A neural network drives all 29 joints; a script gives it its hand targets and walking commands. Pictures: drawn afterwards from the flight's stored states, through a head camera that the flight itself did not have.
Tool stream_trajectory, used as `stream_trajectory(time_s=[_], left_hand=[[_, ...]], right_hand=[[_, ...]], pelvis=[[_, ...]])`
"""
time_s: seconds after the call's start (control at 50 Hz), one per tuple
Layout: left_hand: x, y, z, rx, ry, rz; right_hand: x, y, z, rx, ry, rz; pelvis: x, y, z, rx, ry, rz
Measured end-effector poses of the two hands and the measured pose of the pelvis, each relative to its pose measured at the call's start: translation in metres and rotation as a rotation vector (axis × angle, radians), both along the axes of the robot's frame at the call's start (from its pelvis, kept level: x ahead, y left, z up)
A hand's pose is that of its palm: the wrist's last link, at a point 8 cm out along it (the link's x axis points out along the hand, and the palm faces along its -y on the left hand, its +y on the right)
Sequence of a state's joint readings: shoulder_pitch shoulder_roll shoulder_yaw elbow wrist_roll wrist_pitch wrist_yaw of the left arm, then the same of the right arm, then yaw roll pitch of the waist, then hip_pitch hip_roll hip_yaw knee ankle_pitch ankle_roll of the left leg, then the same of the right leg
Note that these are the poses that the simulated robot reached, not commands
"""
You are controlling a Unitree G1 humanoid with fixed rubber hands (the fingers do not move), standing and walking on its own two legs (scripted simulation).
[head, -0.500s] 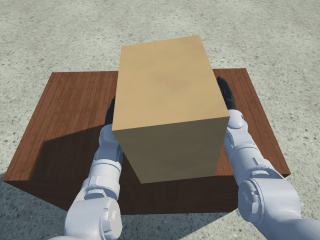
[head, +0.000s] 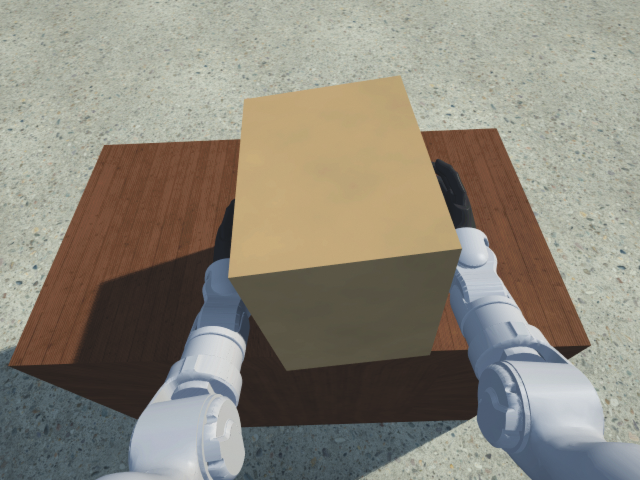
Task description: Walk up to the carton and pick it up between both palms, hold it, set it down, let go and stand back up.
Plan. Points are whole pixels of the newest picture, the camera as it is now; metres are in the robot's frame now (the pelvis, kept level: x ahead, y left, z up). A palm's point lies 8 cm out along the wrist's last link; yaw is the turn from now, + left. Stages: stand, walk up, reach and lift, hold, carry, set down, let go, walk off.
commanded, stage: set down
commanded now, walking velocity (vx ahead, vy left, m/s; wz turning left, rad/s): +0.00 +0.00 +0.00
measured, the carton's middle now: (340, 231) +0.42 -0.01 +0.03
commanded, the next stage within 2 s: none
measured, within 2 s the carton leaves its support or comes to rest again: rests again in 0.76 s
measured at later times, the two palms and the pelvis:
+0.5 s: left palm (231, 256) +0.38 +0.14 +0.03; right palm (457, 222) +0.40 -0.16 +0.06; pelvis +0.00 +0.00 +0.00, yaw +0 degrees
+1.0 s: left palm (234, 257) +0.38 +0.13 +0.03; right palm (460, 233) +0.39 -0.17 +0.05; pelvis +0.00 +0.00 +0.00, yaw +0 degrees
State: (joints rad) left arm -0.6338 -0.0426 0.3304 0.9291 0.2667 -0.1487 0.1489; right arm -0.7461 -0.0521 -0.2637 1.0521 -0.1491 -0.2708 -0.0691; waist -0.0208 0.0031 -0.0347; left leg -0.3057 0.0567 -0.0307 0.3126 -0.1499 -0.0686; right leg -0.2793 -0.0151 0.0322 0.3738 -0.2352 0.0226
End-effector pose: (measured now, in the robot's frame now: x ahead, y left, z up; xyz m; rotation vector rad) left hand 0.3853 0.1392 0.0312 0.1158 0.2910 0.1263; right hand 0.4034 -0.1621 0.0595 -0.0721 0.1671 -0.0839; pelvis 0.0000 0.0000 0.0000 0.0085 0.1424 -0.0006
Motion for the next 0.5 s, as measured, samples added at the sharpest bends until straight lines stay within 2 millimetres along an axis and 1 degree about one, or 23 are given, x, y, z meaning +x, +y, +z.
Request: stream_trajectory(time_s=[0.16, 0.5], left_hand=[[-0.0030, -0.0003, -0.0005, -0.007, -0.002, 0.001], [-0.0030, -0.0014, -0.0020, -0.019, -0.006, 0.003]], right_hand=[[-0.0035, -0.0005, -0.0001, -0.018, -0.002, 0.001], [-0.0035, -0.0022, -0.0012, -0.041, 0.002, 0.009]], pelvis=[[-0.0027, 0.0008, -0.0001, -0.001, -0.001, 0.000], [-0.0028, 0.0007, -0.0001, -0.001, -0.001, 0.000]])
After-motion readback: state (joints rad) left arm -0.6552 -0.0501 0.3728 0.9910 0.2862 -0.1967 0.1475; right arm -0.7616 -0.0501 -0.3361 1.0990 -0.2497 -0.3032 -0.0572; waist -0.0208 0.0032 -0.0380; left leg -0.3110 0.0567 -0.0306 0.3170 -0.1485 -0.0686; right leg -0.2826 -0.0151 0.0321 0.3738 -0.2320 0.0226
